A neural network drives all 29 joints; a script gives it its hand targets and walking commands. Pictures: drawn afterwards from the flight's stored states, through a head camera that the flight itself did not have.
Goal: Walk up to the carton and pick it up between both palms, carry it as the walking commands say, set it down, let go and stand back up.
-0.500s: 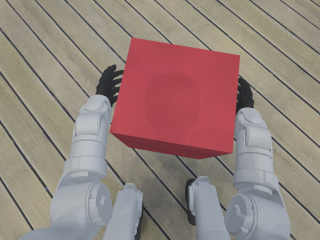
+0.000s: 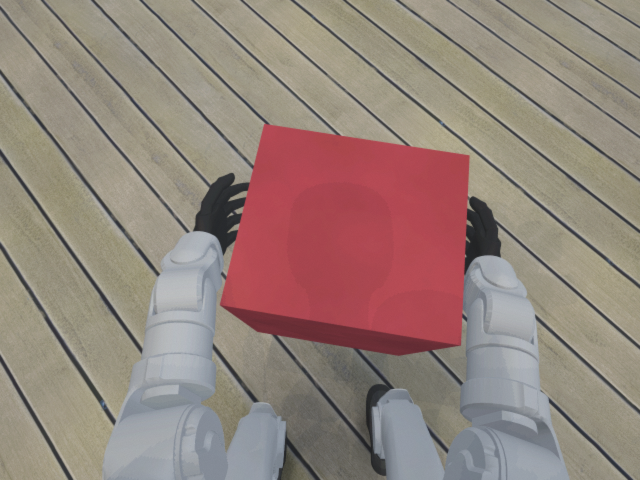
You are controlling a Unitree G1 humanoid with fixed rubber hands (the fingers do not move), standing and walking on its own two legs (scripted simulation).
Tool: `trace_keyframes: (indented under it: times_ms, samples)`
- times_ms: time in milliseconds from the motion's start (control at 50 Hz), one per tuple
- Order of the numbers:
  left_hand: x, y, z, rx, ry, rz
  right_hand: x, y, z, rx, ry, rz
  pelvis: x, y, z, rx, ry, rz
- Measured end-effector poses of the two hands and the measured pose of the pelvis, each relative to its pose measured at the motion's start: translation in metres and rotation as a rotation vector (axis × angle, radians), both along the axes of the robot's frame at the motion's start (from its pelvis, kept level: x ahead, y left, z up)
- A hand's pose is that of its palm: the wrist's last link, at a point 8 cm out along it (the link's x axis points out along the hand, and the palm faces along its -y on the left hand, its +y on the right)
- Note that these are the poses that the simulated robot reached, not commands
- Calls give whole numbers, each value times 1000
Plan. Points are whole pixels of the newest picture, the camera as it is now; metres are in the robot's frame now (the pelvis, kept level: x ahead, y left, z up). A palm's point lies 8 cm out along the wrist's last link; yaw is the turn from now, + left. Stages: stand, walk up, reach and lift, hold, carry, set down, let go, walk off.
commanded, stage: reach and lift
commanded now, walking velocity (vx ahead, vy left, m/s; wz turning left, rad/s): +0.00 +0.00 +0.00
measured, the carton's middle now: (343, 260) +0.41 -0.02 -0.12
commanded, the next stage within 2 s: none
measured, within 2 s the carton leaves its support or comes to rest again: neither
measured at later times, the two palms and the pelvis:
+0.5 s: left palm (191, 231) +0.40 +0.14 +0.03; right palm (507, 257) +0.37 -0.19 +0.02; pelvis +0.02 +0.00 +0.06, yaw +1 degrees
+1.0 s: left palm (172, 227) +0.38 +0.14 +0.10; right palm (556, 262) +0.35 -0.20 +0.09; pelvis +0.04 -0.01 +0.10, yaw +0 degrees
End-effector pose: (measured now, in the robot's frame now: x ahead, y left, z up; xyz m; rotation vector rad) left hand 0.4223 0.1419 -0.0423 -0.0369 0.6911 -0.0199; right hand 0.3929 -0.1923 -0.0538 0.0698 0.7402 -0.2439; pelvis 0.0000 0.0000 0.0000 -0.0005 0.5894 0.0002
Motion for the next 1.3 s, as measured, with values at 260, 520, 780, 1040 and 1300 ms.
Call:
trace_keyframes:
  times_ms: [260,520,780,1040,1300]
  samples:
    - [-12,2,37,2,1,-6,-11,1,39,-3,1,7,6,1,33,-3,-79,5]
    - [-24,2,73,17,-3,-14,-20,1,75,-10,-1,23,16,-2,63,1,-166,10]
    - [-37,-2,107,36,-9,-32,-34,-3,109,-24,-5,34,31,-6,87,7,-284,5]
    - [-48,-6,144,50,-32,-48,-48,-7,145,-36,-26,31,44,-8,101,6,-419,-4]
    - [-59,-6,180,51,-73,-45,-58,-7,183,-41,-68,27,48,-5,108,1,-575,-6]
